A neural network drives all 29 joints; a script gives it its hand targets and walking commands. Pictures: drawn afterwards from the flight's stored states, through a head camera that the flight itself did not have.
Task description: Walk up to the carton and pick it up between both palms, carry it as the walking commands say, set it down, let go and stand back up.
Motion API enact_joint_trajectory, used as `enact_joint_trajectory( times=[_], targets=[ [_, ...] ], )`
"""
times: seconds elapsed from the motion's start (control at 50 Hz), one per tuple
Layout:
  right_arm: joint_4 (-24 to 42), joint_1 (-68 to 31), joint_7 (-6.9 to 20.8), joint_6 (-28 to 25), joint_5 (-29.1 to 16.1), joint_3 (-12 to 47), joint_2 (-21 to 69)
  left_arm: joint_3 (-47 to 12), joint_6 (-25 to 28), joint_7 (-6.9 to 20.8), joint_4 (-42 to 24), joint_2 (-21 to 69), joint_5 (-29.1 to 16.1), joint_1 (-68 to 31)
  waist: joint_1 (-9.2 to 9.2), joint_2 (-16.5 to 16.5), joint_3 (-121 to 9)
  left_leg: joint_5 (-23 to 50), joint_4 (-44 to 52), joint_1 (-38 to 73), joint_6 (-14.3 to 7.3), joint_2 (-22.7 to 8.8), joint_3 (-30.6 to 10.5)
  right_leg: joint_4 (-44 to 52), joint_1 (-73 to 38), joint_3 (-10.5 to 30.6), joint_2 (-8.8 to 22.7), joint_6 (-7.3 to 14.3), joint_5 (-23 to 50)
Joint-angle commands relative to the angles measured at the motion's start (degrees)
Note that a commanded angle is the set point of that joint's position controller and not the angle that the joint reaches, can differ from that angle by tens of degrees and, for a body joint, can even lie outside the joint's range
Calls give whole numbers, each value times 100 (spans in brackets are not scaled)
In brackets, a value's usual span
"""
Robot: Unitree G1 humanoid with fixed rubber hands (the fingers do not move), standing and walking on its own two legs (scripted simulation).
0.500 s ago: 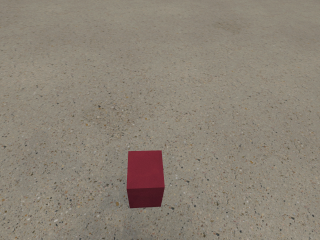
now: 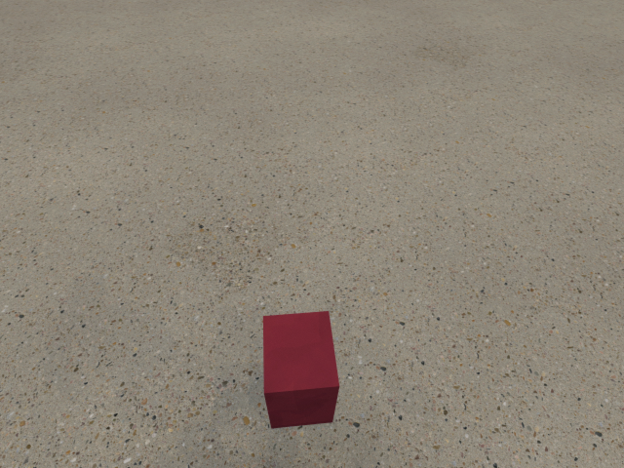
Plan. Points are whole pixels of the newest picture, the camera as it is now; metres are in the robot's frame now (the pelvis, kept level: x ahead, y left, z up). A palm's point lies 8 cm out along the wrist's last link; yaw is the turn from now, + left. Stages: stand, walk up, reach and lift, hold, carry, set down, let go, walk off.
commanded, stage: walk up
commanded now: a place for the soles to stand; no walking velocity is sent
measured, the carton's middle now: (299, 371) +0.50 +0.04 -0.61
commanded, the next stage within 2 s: reach and lift in 2.00 s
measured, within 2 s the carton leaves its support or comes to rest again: neither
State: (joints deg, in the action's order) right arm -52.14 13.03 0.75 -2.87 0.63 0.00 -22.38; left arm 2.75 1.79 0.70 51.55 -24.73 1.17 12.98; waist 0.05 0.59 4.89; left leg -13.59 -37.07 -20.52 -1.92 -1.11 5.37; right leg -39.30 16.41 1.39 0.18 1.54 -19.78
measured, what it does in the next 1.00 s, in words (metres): stands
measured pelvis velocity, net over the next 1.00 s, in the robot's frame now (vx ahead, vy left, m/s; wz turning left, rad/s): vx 0.05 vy -0.01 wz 0.11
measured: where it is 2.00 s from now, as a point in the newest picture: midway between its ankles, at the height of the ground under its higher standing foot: outside the picture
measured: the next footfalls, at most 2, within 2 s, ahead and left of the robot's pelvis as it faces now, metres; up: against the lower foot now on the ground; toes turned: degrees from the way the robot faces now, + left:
none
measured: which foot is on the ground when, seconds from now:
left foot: down 0.00-1.00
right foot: down 0.00-1.00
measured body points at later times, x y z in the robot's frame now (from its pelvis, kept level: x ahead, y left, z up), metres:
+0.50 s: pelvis +0.03 -0.01 +0.02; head +0.05 -0.01 +0.47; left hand +0.13 +0.29 -0.10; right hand +0.15 -0.32 -0.10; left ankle +0.07 +0.10 -0.72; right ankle +0.02 -0.13 -0.72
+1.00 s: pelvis +0.05 -0.01 +0.02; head +0.07 -0.01 +0.47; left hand +0.12 +0.31 -0.10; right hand +0.16 -0.32 -0.11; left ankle +0.07 +0.10 -0.72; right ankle +0.02 -0.13 -0.72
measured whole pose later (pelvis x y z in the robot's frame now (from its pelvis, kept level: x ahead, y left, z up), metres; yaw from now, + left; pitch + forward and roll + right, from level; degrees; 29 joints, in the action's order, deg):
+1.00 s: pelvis +0.05 -0.01 +0.02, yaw +6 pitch -2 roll +0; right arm -63.5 5.9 0.7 -0.9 1.4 0.0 -22.3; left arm 1.4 0.9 0.5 61.4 -21.6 1.0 3.6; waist 0.3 -0.4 4.5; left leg -9.8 -24.3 -12.8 -0.9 1.0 -0.9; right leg -22.7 4.6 -5.1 1.2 0.2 -16.4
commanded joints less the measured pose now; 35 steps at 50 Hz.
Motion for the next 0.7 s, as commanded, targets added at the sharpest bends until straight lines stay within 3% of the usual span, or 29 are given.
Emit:
enact_joint_trajectory(
  times=[0.0,0.02,0.04,0.06,0.08,0.1,0.12,0.14,0.16,0.22,0.24,0.26,0.28,0.3,0.32,0.34,0.36,0.38,0.44,0.46,0.52,0.54,0.56,0.58,0.6,0.62,0.64,0.66,0.68],
  targets=[
    [232,-339,-59,-139,-43,-261,-1419,130,93,-16,-118,-899,-111,-67,-190,-416,-326,-922,1547,437,-601,-1216,-2108,511,513,161,208,177,-494],
    [121,-335,-52,-120,-46,-268,-1352,162,96,-17,-81,-912,-86,-133,-118,-136,-251,-889,1602,84,-585,-1235,-1937,636,104,180,224,185,-354],
    [31,-328,-42,-106,-43,-193,-1240,169,124,-45,34,-968,-85,-289,-144,109,14,-489,1569,-266,-377,-1010,-1724,1014,-189,427,356,281,-223],
    [-66,-339,-68,-93,-60,-229,-1233,174,129,-47,59,-973,-26,-260,-132,92,83,-388,1385,-430,-271,-874,-1607,1235,-212,789,496,451,-273],
    [-80,-400,-67,-110,-82,-217,-1174,156,167,-63,-13,-1012,-68,-391,-128,422,-69,322,1099,1,-150,-611,-1254,1409,-258,845,720,470,399],
    [-137,-261,-60,-98,-57,-254,-1208,119,151,-58,47,-1094,-122,-391,7,195,-203,579,958,473,-127,-425,-937,1364,-17,952,791,449,773],
    [-224,-192,-73,-103,-60,-211,-1317,132,134,-56,3,-1046,-136,-634,90,181,-528,692,1090,858,-69,-520,-998,1282,-92,781,764,376,619],
    [-235,-314,-49,-119,-23,-201,-1347,79,110,-57,96,-1005,-169,-618,29,-279,-497,658,1161,924,-130,-510,-968,1273,-33,670,729,365,818],
    [-252,-382,-55,-117,-78,-215,-1313,74,134,-65,193,-894,-157,-638,4,129,-611,1204,1051,869,-159,-550,-1144,1184,-372,486,638,307,1418],
    [-210,-716,-50,-46,-74,-132,-1085,95,121,-76,282,-890,-134,-613,-67,-36,-919,1051,969,952,-222,-469,-947,1440,-537,474,704,271,1084],
    [-264,-771,-54,-29,-71,-167,-1138,67,100,-71,268,-984,-98,-781,-16,-212,-688,911,1114,917,-197,-477,-901,1424,-340,566,751,324,837],
    [-269,-787,-23,-48,-70,-174,-1132,77,77,-82,311,-910,-66,-924,20,-157,-677,635,1141,995,-178,-444,-951,1430,-349,400,700,298,703],
    [-393,-715,-45,-24,-37,-213,-1198,9,73,-52,279,-955,-76,-841,12,-334,-721,927,1201,1142,-201,-480,-962,1564,-295,523,734,260,759],
    [-368,-810,-56,-25,-33,-179,-1241,96,100,-81,347,-970,-131,-840,-23,119,-624,1264,1189,951,-196,-541,-1097,1596,-468,370,744,188,1102],
    [-412,-806,-45,-14,-98,-197,-1216,51,71,-86,473,-925,-137,-790,13,-6,-780,1247,1092,1155,-218,-519,-1045,1697,-529,354,734,160,1194],
    [-487,-834,-40,3,-29,-162,-1092,53,112,-95,384,-892,-117,-968,14,177,-684,1277,1079,1178,-151,-424,-878,1611,-517,382,783,181,1481],
    [-522,-913,-56,-8,-70,-172,-1055,63,102,-86,366,-861,-146,-916,-33,66,-549,1435,1145,1150,-98,-491,-833,1738,-376,452,824,164,1595],
    [-545,-825,-32,2,-51,-165,-1124,47,74,-115,405,-970,-124,-1045,49,-99,-817,1254,1215,1208,-105,-426,-900,1798,-638,436,817,186,1192],
    [-652,-971,-67,21,-41,-134,-980,32,60,-101,502,-902,-135,-1061,36,-74,-745,1476,1293,1191,-135,-507,-880,1796,-810,311,730,117,1628],
    [-628,-956,-90,1,-49,-118,-1077,10,64,-107,500,-846,-147,-1120,13,-255,-910,1682,1276,1190,-121,-554,-985,1741,-890,195,760,127,1592],
    [-760,-903,-95,33,-22,-157,-1295,6,13,-89,636,-837,-104,-1273,27,118,-714,1346,1479,1100,-124,-540,-1054,1846,-892,150,678,160,850],
    [-738,-1012,-93,34,-29,-134,-1149,-12,8,-79,595,-832,-122,-1272,7,145,-510,1233,1544,1206,-81,-618,-1117,2007,-603,42,643,114,934],
    [-714,-1177,-82,29,-52,-154,-1142,20,8,-101,649,-795,-115,-1119,-25,117,-507,921,1579,1248,-176,-615,-1176,2155,-649,142,678,121,663],
    [-877,-1072,-74,36,-45,-117,-1083,13,29,-73,684,-858,-79,-1259,-7,-213,-683,1066,1617,1272,-167,-548,-1133,2155,-828,174,812,141,834],
    [-714,-1049,-60,24,-8,-131,-1048,51,39,-84,685,-839,-101,-1175,82,51,-585,1118,1628,1143,-110,-451,-1086,2159,-882,120,719,87,905],
    [-876,-1075,-44,78,17,-151,-1070,90,24,-81,771,-993,-84,-1291,27,-214,-658,1010,1568,1075,-86,-380,-1052,2178,-1011,122,776,116,856],
    [-731,-1130,-62,74,-18,-138,-1012,71,40,-91,622,-912,-80,-1191,6,-13,-647,1206,1505,1102,-86,-456,-1011,2203,-949,165,858,121,1047],
    [-829,-1142,-58,86,41,-112,-1077,74,24,-74,723,-819,-99,-1293,-12,-57,-481,1241,1348,1154,-72,-343,-986,2274,-731,173,827,133,1024],
    [-808,-1091,-59,77,5,-155,-1066,61,11,-81,637,-815,-51,-1265,35,317,-652,914,1515,1167,-51,-384,-943,2296,-854,114,849,138,774]
  ],
)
